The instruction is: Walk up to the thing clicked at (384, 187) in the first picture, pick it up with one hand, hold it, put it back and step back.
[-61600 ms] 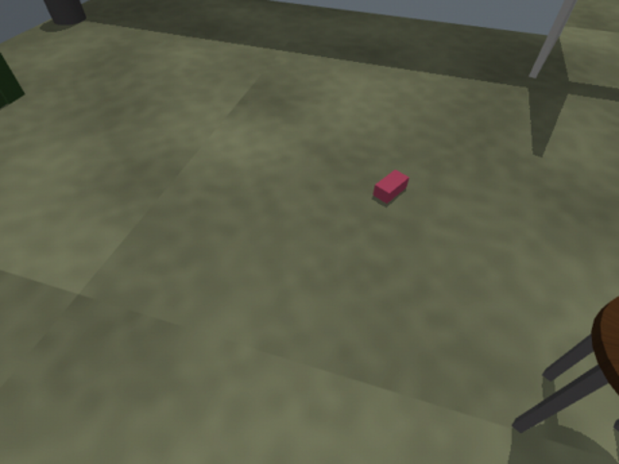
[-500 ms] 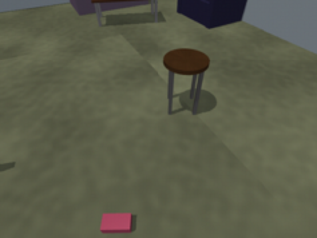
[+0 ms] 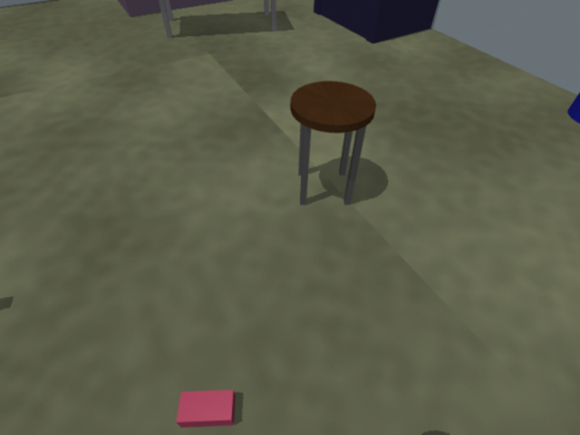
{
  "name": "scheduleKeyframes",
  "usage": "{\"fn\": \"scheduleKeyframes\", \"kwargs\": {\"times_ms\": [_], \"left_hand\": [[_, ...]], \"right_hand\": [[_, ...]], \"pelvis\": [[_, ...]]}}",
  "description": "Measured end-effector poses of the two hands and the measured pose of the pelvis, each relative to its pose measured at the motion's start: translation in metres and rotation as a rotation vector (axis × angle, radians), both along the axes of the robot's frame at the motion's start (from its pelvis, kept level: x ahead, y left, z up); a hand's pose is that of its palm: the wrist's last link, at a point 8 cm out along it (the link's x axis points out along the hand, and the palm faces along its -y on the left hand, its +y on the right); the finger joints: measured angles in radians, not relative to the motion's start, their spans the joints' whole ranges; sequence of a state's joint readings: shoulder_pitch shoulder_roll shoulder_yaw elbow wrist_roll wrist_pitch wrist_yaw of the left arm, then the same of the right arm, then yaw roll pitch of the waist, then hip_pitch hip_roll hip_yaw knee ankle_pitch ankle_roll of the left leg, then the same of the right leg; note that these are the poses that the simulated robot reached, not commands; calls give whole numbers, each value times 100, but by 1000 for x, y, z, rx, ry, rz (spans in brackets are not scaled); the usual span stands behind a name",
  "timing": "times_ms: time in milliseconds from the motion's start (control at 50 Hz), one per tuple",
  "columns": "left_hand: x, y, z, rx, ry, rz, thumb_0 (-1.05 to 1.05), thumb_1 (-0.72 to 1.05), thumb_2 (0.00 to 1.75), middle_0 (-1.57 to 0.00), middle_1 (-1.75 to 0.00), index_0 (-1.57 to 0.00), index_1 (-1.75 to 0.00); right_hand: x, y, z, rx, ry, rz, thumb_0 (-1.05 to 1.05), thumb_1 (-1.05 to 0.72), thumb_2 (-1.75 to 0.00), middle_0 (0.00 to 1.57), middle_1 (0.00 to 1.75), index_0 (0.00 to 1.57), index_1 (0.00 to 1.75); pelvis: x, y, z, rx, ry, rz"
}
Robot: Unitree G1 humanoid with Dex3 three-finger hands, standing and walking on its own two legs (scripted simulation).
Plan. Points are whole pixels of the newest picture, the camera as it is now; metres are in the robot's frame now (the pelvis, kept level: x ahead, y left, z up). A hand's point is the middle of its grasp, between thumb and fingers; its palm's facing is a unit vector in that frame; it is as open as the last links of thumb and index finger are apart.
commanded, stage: stand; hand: left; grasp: from above
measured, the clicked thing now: (207, 408) +0.35 +0.25 -0.75
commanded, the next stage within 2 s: step back in 1.06 s
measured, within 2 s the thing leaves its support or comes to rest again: neither
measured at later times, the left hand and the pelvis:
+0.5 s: hand out of the picture +0.02 +0.19 -0.18, palm faces +0.02 -0.97 -0.22, open 7.4 cm; pelvis +0.00 +0.00 +0.00, yaw -1 degrees
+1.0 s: hand out of the picture +0.02 +0.19 -0.18, palm faces +0.02 -0.97 -0.25, open 7.4 cm; pelvis +0.00 +0.00 +0.00, yaw -1 degrees
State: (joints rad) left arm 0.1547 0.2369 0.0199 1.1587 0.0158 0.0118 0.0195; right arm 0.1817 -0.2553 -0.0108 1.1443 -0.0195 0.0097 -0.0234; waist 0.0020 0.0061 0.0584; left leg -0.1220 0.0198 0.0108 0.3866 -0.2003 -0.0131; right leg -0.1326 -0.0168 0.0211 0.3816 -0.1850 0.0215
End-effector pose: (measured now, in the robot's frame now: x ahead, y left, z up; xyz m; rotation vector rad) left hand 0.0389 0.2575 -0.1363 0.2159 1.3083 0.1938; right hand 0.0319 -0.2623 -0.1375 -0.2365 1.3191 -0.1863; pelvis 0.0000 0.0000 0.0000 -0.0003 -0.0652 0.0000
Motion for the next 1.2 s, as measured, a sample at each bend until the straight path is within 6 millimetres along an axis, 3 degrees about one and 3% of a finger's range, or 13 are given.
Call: {"fn": "scheduleKeyframes", "kwargs": {"times_ms": [320, 580, 780, 1080, 1200], "left_hand": [[-8, -19, -7, -49, 33, 7, 0, 91, 90, -20, -30, -20, -30], [-31, -23, -8, -45, 75, 23, 0, 91, 90, -20, -30, -20, -30], [-38, -23, -8, -38, 77, 27, 0, 91, 90, -20, -30, -20, -30], [-20, -13, -5, -17, 34, 12, 0, 91, 90, -20, -30, -20, -30], [5, 18, -1, 47, -19, -24, 0, 91, 90, -20, -30, -20, -30]], "right_hand": [[-9, 30, -8, 57, 22, -26, 0, -90, -90, 20, 30, 20, 30], [-29, 28, -11, 62, 56, -51, 0, -91, -90, 20, 30, 20, 30], [-39, 20, -11, 55, 66, -60, 0, -91, -90, 20, 30, 20, 30], [-30, 5, -7, 29, 40, -57, 0, -91, -90, 20, 30, 20, 30], [-11, -25, 0, -37, 1, -38, 0, -90, -90, 20, 30, 20, 30]], "pelvis": [[3, 4, 0, 5, 5, -10], [-1, 1, -1, 7, 2, -13], [-4, -3, -2, 6, 6, -12], [-3, -5, -3, 3, 14, -14], [-20, -4, -8, 1, 39, -20]]}}
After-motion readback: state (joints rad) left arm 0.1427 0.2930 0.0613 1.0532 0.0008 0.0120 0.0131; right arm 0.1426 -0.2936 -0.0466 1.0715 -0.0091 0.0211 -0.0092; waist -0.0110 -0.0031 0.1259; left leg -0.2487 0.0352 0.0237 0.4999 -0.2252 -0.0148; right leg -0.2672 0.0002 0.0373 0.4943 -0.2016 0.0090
